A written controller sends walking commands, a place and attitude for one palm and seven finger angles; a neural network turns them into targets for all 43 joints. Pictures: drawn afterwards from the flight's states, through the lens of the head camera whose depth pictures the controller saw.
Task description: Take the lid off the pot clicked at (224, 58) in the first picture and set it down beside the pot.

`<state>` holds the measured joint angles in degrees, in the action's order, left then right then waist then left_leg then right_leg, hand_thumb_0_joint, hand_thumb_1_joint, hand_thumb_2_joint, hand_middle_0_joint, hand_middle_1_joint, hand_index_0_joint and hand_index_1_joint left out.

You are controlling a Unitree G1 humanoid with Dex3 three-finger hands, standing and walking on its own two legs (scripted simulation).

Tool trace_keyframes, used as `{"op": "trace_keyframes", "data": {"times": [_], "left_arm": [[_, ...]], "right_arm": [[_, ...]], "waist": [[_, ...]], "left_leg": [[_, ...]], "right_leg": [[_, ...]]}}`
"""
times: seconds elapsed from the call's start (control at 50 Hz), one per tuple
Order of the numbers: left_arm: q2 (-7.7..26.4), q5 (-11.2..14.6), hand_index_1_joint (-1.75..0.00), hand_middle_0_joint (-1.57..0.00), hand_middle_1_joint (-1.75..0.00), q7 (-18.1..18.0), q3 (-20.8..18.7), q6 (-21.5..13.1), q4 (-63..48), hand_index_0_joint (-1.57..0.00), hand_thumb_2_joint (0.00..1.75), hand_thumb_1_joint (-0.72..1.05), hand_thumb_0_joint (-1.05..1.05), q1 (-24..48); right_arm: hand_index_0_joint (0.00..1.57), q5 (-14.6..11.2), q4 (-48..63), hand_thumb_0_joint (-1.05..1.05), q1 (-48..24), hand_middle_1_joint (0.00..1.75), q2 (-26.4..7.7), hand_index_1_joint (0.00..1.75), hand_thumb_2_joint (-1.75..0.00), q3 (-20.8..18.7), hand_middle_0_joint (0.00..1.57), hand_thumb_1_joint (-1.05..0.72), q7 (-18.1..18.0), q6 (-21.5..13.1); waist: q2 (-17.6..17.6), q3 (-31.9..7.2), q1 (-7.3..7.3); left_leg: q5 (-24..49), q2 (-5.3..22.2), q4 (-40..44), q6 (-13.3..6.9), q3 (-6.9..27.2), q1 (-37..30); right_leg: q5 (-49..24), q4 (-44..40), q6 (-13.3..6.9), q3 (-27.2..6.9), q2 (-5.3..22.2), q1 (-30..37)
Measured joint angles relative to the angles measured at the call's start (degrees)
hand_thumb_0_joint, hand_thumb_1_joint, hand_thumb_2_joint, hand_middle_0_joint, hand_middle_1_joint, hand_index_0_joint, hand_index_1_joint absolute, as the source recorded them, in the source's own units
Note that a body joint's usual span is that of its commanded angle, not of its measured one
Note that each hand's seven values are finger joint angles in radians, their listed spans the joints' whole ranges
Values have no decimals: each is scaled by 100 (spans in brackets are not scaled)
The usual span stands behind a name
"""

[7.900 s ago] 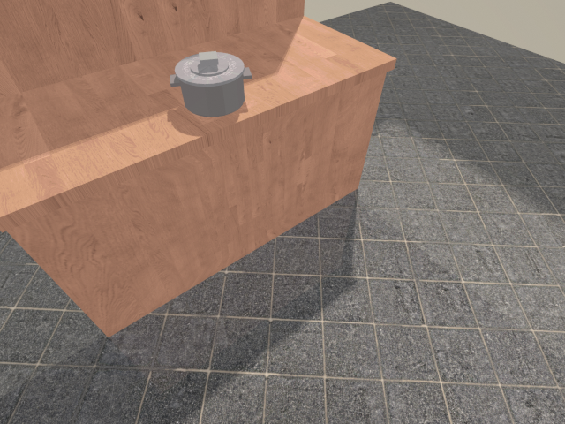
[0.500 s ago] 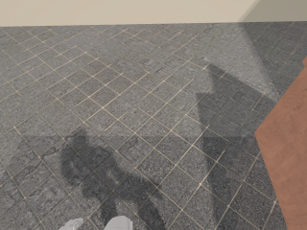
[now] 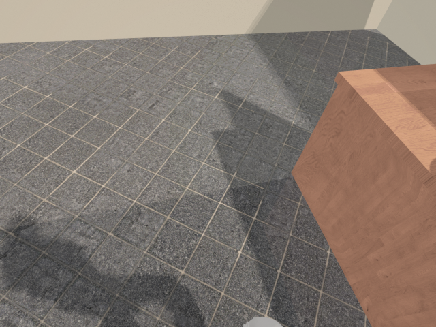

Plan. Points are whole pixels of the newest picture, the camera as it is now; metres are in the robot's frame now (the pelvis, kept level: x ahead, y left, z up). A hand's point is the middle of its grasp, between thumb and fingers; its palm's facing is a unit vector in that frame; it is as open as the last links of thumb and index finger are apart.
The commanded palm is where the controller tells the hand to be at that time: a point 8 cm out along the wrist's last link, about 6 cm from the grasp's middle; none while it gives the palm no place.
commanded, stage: turn to face it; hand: left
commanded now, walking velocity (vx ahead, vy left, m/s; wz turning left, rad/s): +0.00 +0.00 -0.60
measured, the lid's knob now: out of the picture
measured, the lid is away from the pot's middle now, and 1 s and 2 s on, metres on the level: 0.00 0.00 0.00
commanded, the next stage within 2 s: take the last steps up to it in 1.94 s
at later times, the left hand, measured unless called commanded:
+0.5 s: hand out of the picture +0.13 +0.12 -0.16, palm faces -0.27 -0.93 -0.25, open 7.4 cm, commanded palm none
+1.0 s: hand (164, 296) +0.20 +0.12 -0.17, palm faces -0.55 -0.81 -0.21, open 7.4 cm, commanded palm none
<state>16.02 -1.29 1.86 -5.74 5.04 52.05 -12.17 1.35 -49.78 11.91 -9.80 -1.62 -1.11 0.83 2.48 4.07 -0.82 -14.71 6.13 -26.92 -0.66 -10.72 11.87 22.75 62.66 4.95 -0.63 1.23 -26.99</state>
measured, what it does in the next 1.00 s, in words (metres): steps on the spot, turning right: right foot, then left foot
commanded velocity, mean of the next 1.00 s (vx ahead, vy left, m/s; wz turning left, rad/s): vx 0.00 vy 0.00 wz -0.60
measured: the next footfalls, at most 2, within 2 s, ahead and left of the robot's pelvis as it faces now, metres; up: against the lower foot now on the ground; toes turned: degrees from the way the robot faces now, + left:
right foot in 0.20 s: +0.01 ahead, -0.16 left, +0.00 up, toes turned -14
left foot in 0.66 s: +0.09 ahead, +0.06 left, +0.00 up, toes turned -21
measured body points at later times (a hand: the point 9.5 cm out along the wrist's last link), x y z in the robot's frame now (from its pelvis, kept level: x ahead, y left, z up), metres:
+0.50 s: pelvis +0.00 -0.05 +0.00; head +0.04 -0.07 +0.44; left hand +0.15 +0.17 -0.14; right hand +0.01 -0.33 -0.15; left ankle +0.05 +0.10 -0.69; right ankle -0.03 -0.15 -0.74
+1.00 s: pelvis +0.01 -0.01 +0.00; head +0.06 -0.02 +0.45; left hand +0.23 +0.16 -0.15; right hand -0.09 -0.25 -0.13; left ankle +0.06 +0.08 -0.74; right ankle -0.10 -0.13 -0.68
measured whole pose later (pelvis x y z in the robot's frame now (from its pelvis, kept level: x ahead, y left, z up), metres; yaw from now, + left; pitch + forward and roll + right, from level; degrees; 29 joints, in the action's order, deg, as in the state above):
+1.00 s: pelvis +0.01 -0.01 +0.00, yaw -36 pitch +1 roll -2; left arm 15.7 -1.3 2.0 -5.2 5.3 52.4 -10.6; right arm 1.4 -51.1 13.7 -10.5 -2.1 -0.9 0.7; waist 1.3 4.7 0.3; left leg -16.1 7.4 -27.3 -0.6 -13.7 11.4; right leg 24.3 54.9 4.9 1.4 3.0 -24.1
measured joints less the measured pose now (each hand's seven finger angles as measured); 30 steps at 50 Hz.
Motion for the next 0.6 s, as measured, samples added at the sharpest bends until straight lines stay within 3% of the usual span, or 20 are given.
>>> {"op": "trace_keyframes", "data": {"times": [0.14, 0.2, 0.22, 0.26, 0.34, 0.46, 0.6], "left_arm": [[-164, 11, -30, -19, -30, 15, 101, -11, -21, -20, 90, 91, 1, 152], [-194, 8, -30, -19, -30, 15, 159, -158, -124, -20, 90, 91, 1, 194], [-233, -9, -30, -19, -30, -18, 173, -245, -115, -20, 90, 91, 1, 230], [-329, 13, -30, -19, -30, -89, 233, -329, -119, -20, 90, 91, 1, 282], [-398, 36, -30, -20, -30, -196, 259, -361, -125, -20, 90, 91, 0, 208], [-386, 26, -30, -20, -30, -182, 294, -333, -44, -21, 90, 90, 0, 91], [-323, -4, -30, -20, -30, -165, 256, -256, -7, -21, 90, 90, 1, 13]], "right_arm": [[20, 22, -165, 1, 141, 30, -164, 30, -90, -134, 20, -90, 76, 24], [20, 1, -217, 1, 266, 30, -294, 30, -90, -201, 20, -90, 102, 67], [20, -11, -255, 1, 263, 30, -364, 30, -90, -228, 20, -90, 103, 113], [20, -31, -324, 1, 202, 30, -484, 30, -90, -264, 20, -91, 57, 262], [20, -27, -361, 1, 27, 30, -515, 30, -90, -256, 19, -91, 31, 331], [20, -33, -206, 1, -251, 30, -423, 30, -90, -220, 19, -91, 46, 267], [20, -85, -29, 1, -534, 30, -310, 30, -90, -168, 19, -91, 15, 178]], "waist": [[-270, 93, 162], [-355, 54, 195], [-444, 59, 186], [-586, 114, 214], [-517, 126, 179], [-335, 75, 125], [-168, 30, -36]], "left_leg": [[-219, 359, -351, 188, -475, 44], [-505, 554, -915, 360, -633, 244], [-870, 613, -1363, 420, -493, 438], [-1483, 446, -2453, 443, 131, 910], [-1174, 150, -3573, 535, 642, 1515], [-732, -5, -3143, 653, 881, 1623], [-823, -315, -1780, 566, 942, 1056]], "right_leg": [[217, -1667, -94, 412, 169, 637], [-532, -2822, -267, 544, 113, 1137], [-473, -2812, -393, 534, 36, 1099], [-307, -2645, -597, 499, -76, 1026], [-533, -3039, -704, 259, -187, 1169], [-819, -3447, -745, -113, -355, 1292], [-870, -3378, -618, -573, -532, 1146]]}}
